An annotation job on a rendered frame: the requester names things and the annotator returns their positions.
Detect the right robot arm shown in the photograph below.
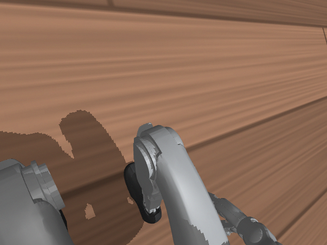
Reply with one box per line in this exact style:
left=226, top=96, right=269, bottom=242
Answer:
left=237, top=216, right=282, bottom=245

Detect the right robot hand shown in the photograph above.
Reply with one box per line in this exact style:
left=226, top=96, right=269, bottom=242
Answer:
left=208, top=192, right=247, bottom=235

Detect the right robot foot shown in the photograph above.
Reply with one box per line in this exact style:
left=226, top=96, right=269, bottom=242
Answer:
left=124, top=162, right=161, bottom=224

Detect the left robot foot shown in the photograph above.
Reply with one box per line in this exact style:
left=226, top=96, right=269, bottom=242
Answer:
left=59, top=209, right=68, bottom=231

